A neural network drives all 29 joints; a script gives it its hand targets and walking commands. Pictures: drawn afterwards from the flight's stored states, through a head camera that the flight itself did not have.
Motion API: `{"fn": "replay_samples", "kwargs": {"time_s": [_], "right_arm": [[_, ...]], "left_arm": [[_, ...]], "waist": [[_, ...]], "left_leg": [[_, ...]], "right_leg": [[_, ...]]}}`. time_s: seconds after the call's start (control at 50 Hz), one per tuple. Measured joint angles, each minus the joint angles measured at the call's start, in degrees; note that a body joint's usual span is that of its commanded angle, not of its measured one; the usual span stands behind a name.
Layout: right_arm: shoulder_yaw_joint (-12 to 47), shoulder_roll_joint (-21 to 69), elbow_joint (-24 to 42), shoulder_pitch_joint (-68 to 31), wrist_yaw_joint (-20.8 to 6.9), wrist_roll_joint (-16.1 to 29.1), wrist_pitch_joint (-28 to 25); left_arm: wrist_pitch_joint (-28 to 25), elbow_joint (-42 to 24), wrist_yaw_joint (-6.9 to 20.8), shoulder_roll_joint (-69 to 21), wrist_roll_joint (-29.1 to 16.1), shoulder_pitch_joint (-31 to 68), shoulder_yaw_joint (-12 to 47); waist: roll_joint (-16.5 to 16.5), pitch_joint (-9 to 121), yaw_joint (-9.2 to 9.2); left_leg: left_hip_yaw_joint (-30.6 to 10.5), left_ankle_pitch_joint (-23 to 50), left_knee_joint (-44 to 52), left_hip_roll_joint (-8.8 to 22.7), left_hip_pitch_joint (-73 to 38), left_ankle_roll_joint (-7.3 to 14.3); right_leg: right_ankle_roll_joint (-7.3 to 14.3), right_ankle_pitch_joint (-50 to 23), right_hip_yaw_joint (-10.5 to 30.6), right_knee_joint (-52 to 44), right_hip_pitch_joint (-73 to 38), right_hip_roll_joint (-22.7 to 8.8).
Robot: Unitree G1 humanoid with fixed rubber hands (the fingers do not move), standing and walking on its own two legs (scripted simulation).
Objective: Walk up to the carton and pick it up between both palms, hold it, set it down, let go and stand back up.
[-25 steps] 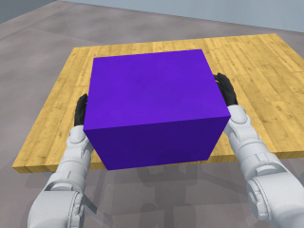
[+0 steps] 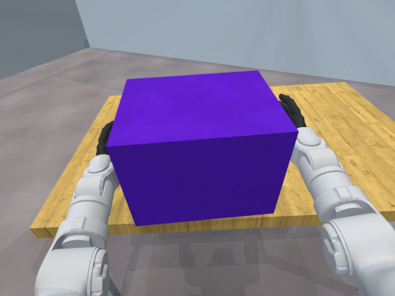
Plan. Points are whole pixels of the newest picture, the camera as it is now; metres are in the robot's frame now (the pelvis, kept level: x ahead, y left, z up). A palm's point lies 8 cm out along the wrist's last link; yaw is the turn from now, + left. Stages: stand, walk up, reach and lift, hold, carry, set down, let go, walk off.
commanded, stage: reach and lift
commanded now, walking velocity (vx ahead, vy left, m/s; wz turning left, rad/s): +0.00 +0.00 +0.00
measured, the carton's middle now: (199, 145) +0.40 +0.04 +0.14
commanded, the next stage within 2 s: hold in 1.06 s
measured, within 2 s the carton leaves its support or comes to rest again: neither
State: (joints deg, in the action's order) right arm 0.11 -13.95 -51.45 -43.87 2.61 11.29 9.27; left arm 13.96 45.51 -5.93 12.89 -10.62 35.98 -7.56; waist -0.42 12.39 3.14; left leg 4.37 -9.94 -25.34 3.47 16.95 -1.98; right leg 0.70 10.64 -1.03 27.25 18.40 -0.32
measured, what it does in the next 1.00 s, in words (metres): stands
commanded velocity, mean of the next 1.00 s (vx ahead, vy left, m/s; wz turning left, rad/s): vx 0.00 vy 0.00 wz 0.00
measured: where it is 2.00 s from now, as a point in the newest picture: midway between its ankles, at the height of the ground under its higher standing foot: outside the picture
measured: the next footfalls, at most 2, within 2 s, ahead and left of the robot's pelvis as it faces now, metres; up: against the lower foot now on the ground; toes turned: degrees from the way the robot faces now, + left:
none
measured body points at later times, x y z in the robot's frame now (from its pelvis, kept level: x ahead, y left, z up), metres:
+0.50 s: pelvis +0.00 +0.01 +0.00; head -0.07 +0.00 +0.45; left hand +0.38 +0.22 +0.17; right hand +0.40 -0.18 +0.20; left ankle +0.03 +0.14 -0.74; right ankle +0.04 -0.11 -0.74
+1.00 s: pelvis -0.01 +0.01 +0.00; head -0.08 +0.00 +0.44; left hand +0.37 +0.22 +0.20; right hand +0.40 -0.18 +0.23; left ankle +0.03 +0.14 -0.74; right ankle +0.04 -0.11 -0.74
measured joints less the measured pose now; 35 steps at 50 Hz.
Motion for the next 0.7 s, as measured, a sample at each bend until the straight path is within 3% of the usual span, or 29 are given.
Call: {"fn": "replay_samples", "kwargs": {"time_s": [0.18, 0.42, 0.58, 0.7], "right_arm": [[-2.8, 1.0, 0.0, -3.0, 0.1, 0.0, 5.3], [-3.9, 0.8, 1.5, -3.2, 0.1, 0.0, 9.7], [-3.9, -0.1, 5.7, -3.8, 0.2, 1.1, 12.5], [-3.9, 0.1, 5.7, -5.1, 0.5, 1.1, 14.6]], "left_arm": [[3.3, -0.6, 0.8, 0.2, 0.6, 0.5, -1.5], [11.4, -5.1, 0.6, 0.7, 1.9, 1.6, -1.5], [15.2, -11.0, 0.4, 0.7, 3.4, 1.7, -1.9], [17.6, -12.0, 1.0, 0.7, 3.9, 2.0, -3.3]], "waist": [[0.0, -0.4, -0.42], [0.0, -0.5, -3.96], [0.0, -0.5, -4.04], [0.0, -0.6, -4.04]], "left_leg": [[0.0, 0.6, 0.3, -0.7, -0.8, 0.5], [-0.1, 0.6, 0.6, -1.2, -0.7, 0.9], [-0.1, 0.6, 0.8, -1.2, -0.7, 0.9], [-0.1, 0.7, 0.8, -1.2, -0.7, 0.9]], "right_leg": [[0.0, -0.4, 0.0, 0.0, -0.8, -0.7], [-0.3, -0.4, 0.0, -0.4, -0.8, -1.1], [-0.4, -0.4, 0.0, -0.5, -0.8, -1.1], [-0.4, -0.5, 0.0, -0.5, -0.8, -1.1]]}}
